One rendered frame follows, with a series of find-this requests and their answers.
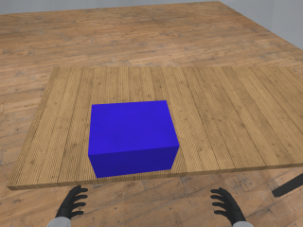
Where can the left robot hand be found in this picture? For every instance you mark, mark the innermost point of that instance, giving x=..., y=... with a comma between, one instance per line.
x=68, y=204

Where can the robot left forearm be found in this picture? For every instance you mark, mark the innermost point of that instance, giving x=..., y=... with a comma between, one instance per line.
x=59, y=222

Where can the right robot hand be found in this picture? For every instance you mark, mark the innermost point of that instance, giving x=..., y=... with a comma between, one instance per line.
x=232, y=210

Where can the table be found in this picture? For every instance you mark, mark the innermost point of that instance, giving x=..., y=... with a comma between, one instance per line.
x=226, y=118

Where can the carton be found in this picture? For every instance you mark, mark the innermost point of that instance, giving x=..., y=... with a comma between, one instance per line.
x=131, y=137

